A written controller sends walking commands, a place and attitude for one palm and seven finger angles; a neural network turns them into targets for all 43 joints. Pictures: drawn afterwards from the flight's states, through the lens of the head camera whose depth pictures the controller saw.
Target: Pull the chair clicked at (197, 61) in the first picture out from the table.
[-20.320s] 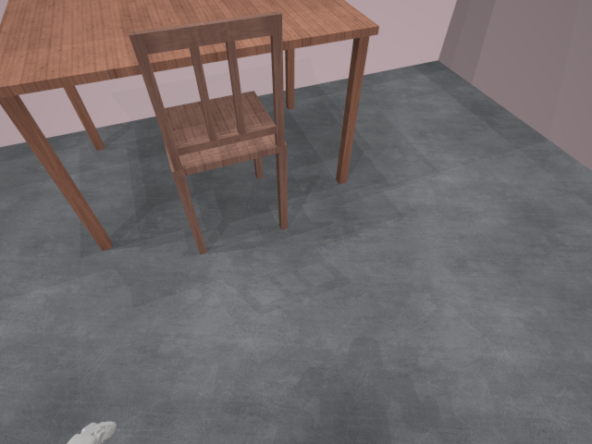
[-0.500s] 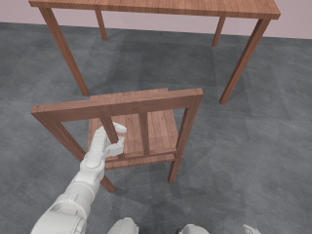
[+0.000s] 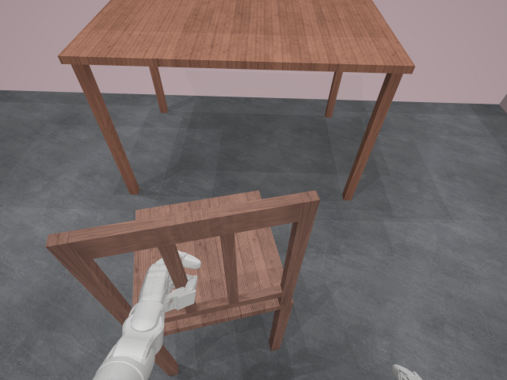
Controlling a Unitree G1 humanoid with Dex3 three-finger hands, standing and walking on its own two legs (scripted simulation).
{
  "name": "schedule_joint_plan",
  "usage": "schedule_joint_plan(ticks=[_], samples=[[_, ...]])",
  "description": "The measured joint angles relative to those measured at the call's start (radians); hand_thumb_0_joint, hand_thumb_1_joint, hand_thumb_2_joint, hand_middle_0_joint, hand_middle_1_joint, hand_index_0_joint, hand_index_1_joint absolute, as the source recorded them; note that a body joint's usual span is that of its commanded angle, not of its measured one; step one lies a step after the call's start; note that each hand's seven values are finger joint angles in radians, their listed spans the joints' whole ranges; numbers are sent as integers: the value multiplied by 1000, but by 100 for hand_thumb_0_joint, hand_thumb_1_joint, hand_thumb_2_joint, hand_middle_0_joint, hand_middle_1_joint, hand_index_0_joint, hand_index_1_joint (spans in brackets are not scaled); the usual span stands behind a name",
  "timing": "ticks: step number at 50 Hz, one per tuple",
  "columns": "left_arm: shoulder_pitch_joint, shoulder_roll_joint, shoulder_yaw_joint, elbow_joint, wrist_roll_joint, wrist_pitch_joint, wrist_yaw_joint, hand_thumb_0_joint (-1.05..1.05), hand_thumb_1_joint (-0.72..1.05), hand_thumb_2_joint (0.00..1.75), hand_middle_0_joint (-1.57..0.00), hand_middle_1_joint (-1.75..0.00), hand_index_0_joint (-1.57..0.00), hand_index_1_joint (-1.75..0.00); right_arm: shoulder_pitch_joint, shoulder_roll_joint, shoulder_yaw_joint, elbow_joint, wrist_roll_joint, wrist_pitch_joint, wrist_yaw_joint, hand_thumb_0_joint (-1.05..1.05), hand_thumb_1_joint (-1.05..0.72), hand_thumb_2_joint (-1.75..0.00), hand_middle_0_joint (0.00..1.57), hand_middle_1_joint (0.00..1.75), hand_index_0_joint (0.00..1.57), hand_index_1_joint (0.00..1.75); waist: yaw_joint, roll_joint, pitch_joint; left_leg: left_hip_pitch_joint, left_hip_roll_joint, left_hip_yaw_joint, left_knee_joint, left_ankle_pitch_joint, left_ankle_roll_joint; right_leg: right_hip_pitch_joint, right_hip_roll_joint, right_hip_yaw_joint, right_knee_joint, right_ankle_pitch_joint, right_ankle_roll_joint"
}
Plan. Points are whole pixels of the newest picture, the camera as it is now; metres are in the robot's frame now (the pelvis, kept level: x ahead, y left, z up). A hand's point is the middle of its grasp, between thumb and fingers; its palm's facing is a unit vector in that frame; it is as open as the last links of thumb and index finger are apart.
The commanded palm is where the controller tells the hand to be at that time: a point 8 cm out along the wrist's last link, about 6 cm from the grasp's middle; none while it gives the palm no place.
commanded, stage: stop walking, hand still on the chair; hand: left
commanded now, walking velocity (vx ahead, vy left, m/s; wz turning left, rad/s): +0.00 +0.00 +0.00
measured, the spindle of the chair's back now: (180, 280) +0.30 +0.15 -0.08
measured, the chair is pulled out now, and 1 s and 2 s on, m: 0.60 0.60 0.60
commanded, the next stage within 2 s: open the thumb and straighten the fingers in 0.46 s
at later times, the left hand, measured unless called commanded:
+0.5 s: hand (189, 290) +0.28 +0.13 -0.06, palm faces +0.03 -0.99 -0.16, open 5.4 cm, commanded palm +0.26 +0.18 -0.05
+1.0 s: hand (184, 283) +0.29 +0.14 -0.07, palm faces +0.03 -0.99 -0.16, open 13.1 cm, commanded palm +0.27 +0.19 -0.05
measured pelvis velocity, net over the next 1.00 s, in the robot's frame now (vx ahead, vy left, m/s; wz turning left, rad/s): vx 0.05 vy -0.01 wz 0.02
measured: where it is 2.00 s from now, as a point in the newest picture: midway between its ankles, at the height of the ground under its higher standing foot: outside the picture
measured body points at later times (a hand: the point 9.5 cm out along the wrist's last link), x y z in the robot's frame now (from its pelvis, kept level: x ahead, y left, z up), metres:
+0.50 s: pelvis +0.03 -0.01 +0.01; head +0.05 -0.01 +0.46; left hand +0.27 +0.18 -0.05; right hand +0.17 -0.25 -0.10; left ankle +0.05 +0.13 -0.73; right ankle +0.04 -0.15 -0.73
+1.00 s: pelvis +0.05 -0.01 -0.03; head +0.10 -0.03 +0.42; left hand +0.29 +0.19 -0.05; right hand +0.20 -0.26 -0.13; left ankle +0.05 +0.13 -0.73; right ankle +0.04 -0.15 -0.73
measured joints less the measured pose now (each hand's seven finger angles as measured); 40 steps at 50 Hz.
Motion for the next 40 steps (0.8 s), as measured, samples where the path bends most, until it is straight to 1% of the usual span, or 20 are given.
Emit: schedule_joint_plan(ticks=[6,10,14,27,29,32,34,37,40], samples=[[43,-6,-15,-54,7,-5,0,3,66,78,-26,-123,-50,-144,-20,47,30,-9,-4,-17,12,1,-90,-90,20,30,20,30,21,4,1,13,2,11,-35,6,1,13,1,10,-43,17,15],[71,-10,-20,-84,5,0,0,4,66,78,-26,-123,-50,-144,-38,60,39,-9,-8,-21,16,1,-90,-90,20,30,20,30,29,11,-1,22,5,14,-45,2,-1,22,3,12,-57,16,15],[94,-13,-19,-104,2,6,0,4,66,79,-26,-122,-50,-144,-54,54,37,-13,-10,-18,16,1,-90,-90,20,30,20,30,31,15,-6,32,7,15,-51,-3,-3,30,5,12,-62,11,13],[138,-2,-8,-141,-12,31,5,5,65,80,-26,-122,-50,-144,-57,1,4,-34,-4,5,4,1,-90,-90,20,30,20,30,23,12,-19,52,19,10,-66,-9,-15,48,16,6,-71,3,1],[144,0,-2,-149,-13,35,4,5,65,80,-26,-121,-50,-144,-53,-1,3,-36,-3,9,3,1,-90,-90,20,30,20,30,21,11,-19,54,20,10,-67,-8,-17,49,18,6,-72,2,-1],[177,17,6,-199,-45,56,-5,5,63,80,-26,-124,-50,-144,-37,-7,8,-48,26,2,36,1,-90,-90,20,30,20,30,-12,-1,-63,-12,12,-8,-31,-18,-20,-15,10,-12,-22,-22,-3],[197,33,17,-248,-58,64,-25,4,60,78,-29,-127,-50,-144,-27,-13,8,-63,32,-12,55,1,-90,-90,20,30,20,30,-25,-6,-81,-69,10,-18,18,-38,-20,-69,8,-19,31,-47,-5],[222,57,16,-328,-58,75,-45,3,48,71,-34,-132,-50,-144,-16,-25,2,-87,31,-38,67,1,-90,-90,20,30,20,30,-34,-1,-94,-146,11,-25,95,-73,-22,-141,10,-25,103,-82,-7],[246,64,17,-398,-63,100,-55,2,28,61,-39,-135,-50,-144,-8,-36,-3,-103,28,-60,70,1,-90,-90,20,30,20,30,-34,12,-110,-208,10,-27,156,-103,-24,-202,9,-25,162,-111,-7]])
